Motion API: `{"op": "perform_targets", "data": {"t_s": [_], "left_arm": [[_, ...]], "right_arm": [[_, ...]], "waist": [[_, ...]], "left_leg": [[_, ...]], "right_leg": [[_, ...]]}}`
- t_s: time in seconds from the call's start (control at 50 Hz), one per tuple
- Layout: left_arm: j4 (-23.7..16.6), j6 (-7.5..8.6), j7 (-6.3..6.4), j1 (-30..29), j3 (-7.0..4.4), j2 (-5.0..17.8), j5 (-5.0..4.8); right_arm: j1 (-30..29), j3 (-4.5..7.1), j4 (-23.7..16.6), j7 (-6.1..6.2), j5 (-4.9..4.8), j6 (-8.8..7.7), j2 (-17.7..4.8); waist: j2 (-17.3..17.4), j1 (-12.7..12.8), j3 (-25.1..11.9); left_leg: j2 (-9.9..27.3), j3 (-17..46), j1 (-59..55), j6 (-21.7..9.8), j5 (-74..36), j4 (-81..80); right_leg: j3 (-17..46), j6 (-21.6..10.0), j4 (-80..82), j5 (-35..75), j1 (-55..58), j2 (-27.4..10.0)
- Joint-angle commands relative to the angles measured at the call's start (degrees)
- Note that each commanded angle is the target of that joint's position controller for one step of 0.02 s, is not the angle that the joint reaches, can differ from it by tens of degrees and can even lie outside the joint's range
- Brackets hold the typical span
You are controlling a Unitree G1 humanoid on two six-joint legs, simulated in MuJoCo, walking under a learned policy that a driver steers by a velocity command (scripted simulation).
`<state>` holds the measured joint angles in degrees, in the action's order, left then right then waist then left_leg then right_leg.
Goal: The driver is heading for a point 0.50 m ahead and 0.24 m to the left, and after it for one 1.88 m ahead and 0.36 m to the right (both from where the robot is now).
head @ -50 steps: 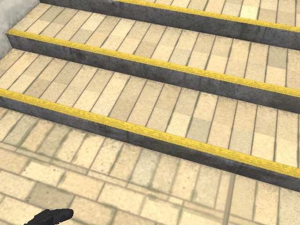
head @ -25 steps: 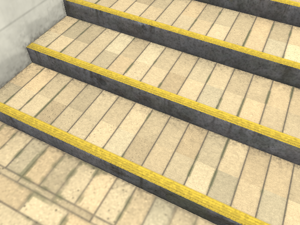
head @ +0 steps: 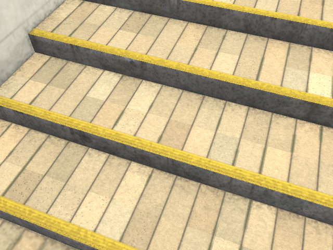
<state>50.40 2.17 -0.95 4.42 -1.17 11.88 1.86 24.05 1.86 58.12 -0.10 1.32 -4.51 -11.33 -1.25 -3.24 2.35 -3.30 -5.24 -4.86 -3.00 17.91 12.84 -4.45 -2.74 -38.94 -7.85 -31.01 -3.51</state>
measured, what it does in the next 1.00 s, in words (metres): climbs: right foot, then left foot 0.11 m higher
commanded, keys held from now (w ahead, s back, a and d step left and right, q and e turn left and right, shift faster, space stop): w+q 0.64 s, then e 0.36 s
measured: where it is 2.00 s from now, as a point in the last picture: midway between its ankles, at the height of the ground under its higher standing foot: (122, 210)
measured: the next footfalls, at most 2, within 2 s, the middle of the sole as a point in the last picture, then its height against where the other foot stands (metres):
right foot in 0.08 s outside the picture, level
left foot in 0.62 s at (133, 227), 0.11 m higher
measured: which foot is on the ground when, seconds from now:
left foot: down 0.00-0.08, up 0.10-0.60, down 0.62-1.00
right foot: up 0.00-0.06, down 0.08-0.62, up 0.64-1.00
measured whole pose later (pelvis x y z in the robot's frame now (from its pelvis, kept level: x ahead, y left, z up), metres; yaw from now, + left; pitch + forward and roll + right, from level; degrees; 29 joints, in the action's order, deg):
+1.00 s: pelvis +0.53 +0.11 +0.13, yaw +15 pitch +1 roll +0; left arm 44.9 5.0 -3.7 15.4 -3.2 12.7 1.7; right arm 10.7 3.7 45.1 -0.3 2.4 -3.3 -15.5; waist -0.7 -1.1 1.9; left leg -4.6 -14.4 10.4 1.5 3.3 21.9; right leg 4.9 2.0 -57.9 -12.4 -34.2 0.6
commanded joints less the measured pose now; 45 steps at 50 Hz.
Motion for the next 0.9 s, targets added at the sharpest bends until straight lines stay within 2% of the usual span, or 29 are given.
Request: {"op": "perform_targets", "data": {"t_s": [0.02,0.04,0.06,0.08,0.1,0.12,0.14,0.18,0.2,0.32,0.42,0.5,0.54,0.56,0.58,0.6,0.62,0.64,0.66,0.68,0.7,0.72,0.74,0.76,0.78,0.8,0.86,0.88,0.9], "left_arm": [[-2.7,1.5,0.86,1.6,-1.35,4.6,0.07],[-0.1,2.07,1.38,10.1,-1.84,4.8,0.17],[2.9,2.77,2.03,19.8,-2.9,6.9,0.69],[3.6,3.15,2.88,27.3,-4.61,14.2,2.1],[3.7,2.22,2.47,25.3,-5.56,17.8,1.01],[2.5,1.52,1.88,19.2,-5.02,13.5,-0.3],[1.5,1.67,1.52,14.1,-3.41,7.6,-0.44],[2.4,2.55,1.72,11.9,-1.87,2.6,-0.53],[3.6,2.98,2.16,13.1,-1.8,2.4,-0.61],[8.2,4.56,1.84,21.3,-1.63,2.8,-0.02],[10.7,5.14,2.38,28.2,-1.18,2.9,0.49],[13.4,4.39,3.6,31.8,-0.41,2.1,0.04],[11.4,3.58,4.52,27.2,-0.21,2.6,-1.8],[9.5,3.59,4.9,27.4,-0.29,3.5,-2.66],[8.0,3.87,5.13,26.5,-1.49,9.5,-2.69],[6.1,3.76,4.66,23.9,-3.19,14.3,-2.62],[4.0,3.74,3.05,20.9,-4.23,16.7,-3.33],[2.4,4.16,2.07,20.7,-4.56,14.6,-3.27],[-2.8,3.89,-0.05,22.0,-2.3,3.7,-2.58],[-3.4,4.51,-0.62,22.8,-3.08,5.6,-0.67],[-4.6,3.84,0.12,21.4,-2.48,2.4,-1.66],[-5.0,3.2,1.47,20.4,-1.59,0.3,-1.24],[-5.0,2.48,2.67,18.0,-1.26,0.0,-0.54],[-6.5,1.58,2.97,18.0,-0.93,-0.3,-0.49],[-6.5,0.89,2.88,17.6,-0.82,-0.2,-0.91],[-6.2,0.0,2.95,19.0,-1.2,2.0,-1.54],[-4.6,-1.18,2.97,20.0,-1.96,3.2,-0.73],[-7.5,1.86,-0.74,16.9,-1.97,4.9,1.35],[-5.2,3.01,-2.05,18.6,-3.26,7.3,0.45]], "right_arm": [[-0.4,1.68,-1.8,0.61,0.25,-0.24,-9.1],[-1.8,1.81,-1.9,0.55,-0.12,0.04,-9.5],[-3.1,1.76,-2.5,0.4,-1.06,0.04,-9.4],[-3.5,0.66,-5.1,0.09,-1.56,-0.21,-5.0],[2.7,0.69,-5.2,0.22,-2.6,0.32,-2.4],[-0.5,1.32,-4.8,0.17,-0.95,1.22,-5.7],[-3.9,1.55,-5.4,-0.36,-0.41,1.32,-5.5],[-4.4,1.82,-5.8,-1.25,0.12,1.98,-4.3],[-4.2,1.74,-5.9,-1.69,0.76,2.86,-3.3],[-16.8,1.0,-13.2,-1.14,0.74,4.99,0.2],[-26.6,-0.19,-20.5,1.58,0.63,5.88,1.8],[-36.7,-2.74,-27.5,1.03,0.57,4.78,4.3],[-32.8,-3.77,-27.2,-1.31,0.02,4.68,4.1],[-29.7,-3.24,-25.7,-1.76,-0.53,4.78,2.4],[-23.6,-2.31,-24.4,-1.71,-0.51,5.06,0.4],[-14.3,-1.01,-22.7,-1.55,-0.42,5.21,-2.5],[-5.5,0.11,-20.9,-1.72,-0.87,4.84,-5.2],[-3.8,1.96,-20.2,-1.65,-0.77,4.08,-8.4],[-9.6,3.97,-18.8,-1.55,-1.01,3.87,-15.6],[-9.2,4.93,-19.6,-0.65,-0.71,4.19,-15.5],[-12.9,4.15,-17.8,-0.46,-0.34,3.18,-13.3],[-13.0,3.15,-15.3,-0.43,-0.45,2.02,-9.1],[-13.3,2.08,-13.5,-0.07,-0.33,1.21,-5.1],[-13.4,1.5,-11.9,0.2,0.45,0.48,-3.4],[-12.4,0.83,-11.0,0.6,0.73,-0.13,-1.4],[-11.8,0.85,-10.7,0.76,0.47,-0.72,-2.3],[-10.1,0.86,-10.2,1.57,-0.87,-2.6,-5.2],[-12.4,1.2,-12.1,-1.59,3.53,-3.42,-8.0],[-14.1,1.79,-13.9,-2.07,4.0,-3.39,-8.4]], "waist": [[5.3,4.2,1.4],[4.4,8.1,-2.6],[3.2,12.0,-7.5],[-5.9,13.1,-13.2],[-12.2,8.2,-15.5],[-3.2,7.3,-8.8],[-1.3,6.1,-2.0],[-3.1,2.7,2.8],[-3.6,2.1,3.0],[-2.2,2.5,3.8],[-1.6,2.9,5.4],[-0.1,3.3,7.3],[2.4,0.6,2.9],[3.2,1.0,-1.4],[-3.1,-2.3,-7.6],[-8.7,-6.4,-14.8],[-12.7,-9.3,-20.9],[-11.7,-9.9,-22.8],[10.1,-3.3,-23.2],[1.0,-1.6,-28.6],[-2.4,2.0,-20.7],[-7.1,4.3,-11.4],[-6.2,4.5,-6.0],[-2.5,6.2,-2.9],[-1.8,6.1,-3.1],[-1.9,6.8,-2.1],[-1.9,6.2,-3.5],[12.5,7.1,-13.5],[7.2,6.2,-12.9]], "left_leg": [[16.6,6.8,2.6,-7.6,-49.7,7.1],[14.6,5.8,4.4,-6.9,-56.8,17.1],[11.8,4.8,12.0,-5.2,-49.3,28.9],[6.4,2.3,24.3,-2.9,-18.5,48.0],[-1.0,5.7,37.4,-2.0,10.6,60.2],[3.7,8.2,41.6,-2.1,7.2,66.4],[5.8,7.8,43.9,-2.2,3.4,67.6],[8.5,7.7,41.9,-1.7,-2.2,65.2],[8.2,7.0,41.9,-1.0,-3.4,68.7],[6.7,4.6,59.8,-0.3,-4.3,78.3],[6.0,5.3,81.8,-3.3,6.5,92.1],[6.7,0.5,86.8,-4.7,12.1,82.5],[6.3,-7.7,60.5,-5.6,1.2,60.6],[1.4,-12.9,46.3,-5.9,-1.6,54.2],[-2.2,-13.5,37.6,-6.6,1.5,53.0],[-4.0,-11.0,31.2,-8.5,2.5,49.4],[-5.0,-5.3,23.2,-10.7,2.5,41.2],[-1.6,9.9,12.3,-13.3,5.0,31.8],[17.9,46.9,-1.8,-20.7,-12.2,15.7],[20.4,58.4,-0.5,-17.5,-18.9,7.9],[20.8,49.7,7.9,-15.3,-20.8,7.7],[20.7,40.1,17.4,-12.6,-28.0,9.4],[17.9,34.1,24.4,-12.4,-31.8,11.4],[14.5,26.1,26.4,-11.9,-34.8,11.5],[14.5,21.9,25.5,-11.2,-37.6,9.9],[14.9,18.7,25.0,-11.1,-42.8,7.0],[15.1,11.0,17.5,-4.9,-62.7,3.9],[13.4,8.2,11.5,0.7,-68.2,7.5],[13.0,5.1,9.4,4.0,-71.2,7.5]], "right_leg": [[-1.1,-2.5,4.0,-4.4,6.5,3.3],[-2.2,-3.4,8.0,-3.6,16.4,5.8],[0.5,-4.3,12.7,0.0,30.2,3.7],[19.7,-6.7,17.4,-2.5,41.6,-13.5],[40.5,-11.9,25.6,-3.7,44.8,-23.4],[36.8,-12.1,26.9,-17.4,37.6,-21.7],[29.5,-10.8,28.5,-22.8,30.8,-18.5],[17.4,-5.9,31.6,-15.9,22.1,-13.0],[13.6,-5.2,31.3,-10.5,21.0,-12.2],[1.2,-2.4,29.3,5.8,23.3,-10.5],[1.3,-4.7,29.9,4.1,34.0,-14.1],[-3.1,-2.8,33.7,8.6,38.0,-11.7],[-10.5,-3.1,37.2,30.2,28.1,-9.0],[-11.9,-3.7,33.0,57.5,26.2,-8.9],[-11.0,-3.4,23.3,83.4,30.1,-12.1],[-10.5,-2.9,10.1,95.2,35.5,-13.5],[-9.3,-2.9,-4.1,94.0,38.5,-13.5],[-8.1,-1.0,-22.2,65.0,28.3,-10.9],[-5.8,3.7,-53.4,-13.6,-1.0,5.8],[9.3,1.0,-63.4,-7.8,-3.0,4.7],[9.1,0.6,-65.8,-3.4,-3.8,2.6],[8.1,0.4,-64.1,-4.0,-4.0,1.0],[8.1,0.8,-63.7,-3.1,-3.8,0.0],[9.7,0.3,-59.8,-6.5,-5.3,0.1],[11.5,0.1,-56.0,-7.7,-4.8,0.3],[11.1,0.3,-48.9,-9.9,-3.8,0.5],[11.3,1.0,-35.0,-7.7,-2.8,2.4],[15.9,2.5,-38.6,-5.5,-5.3,3.1],[15.0,4.1,-36.7,-4.9,-6.9,5.4]]}}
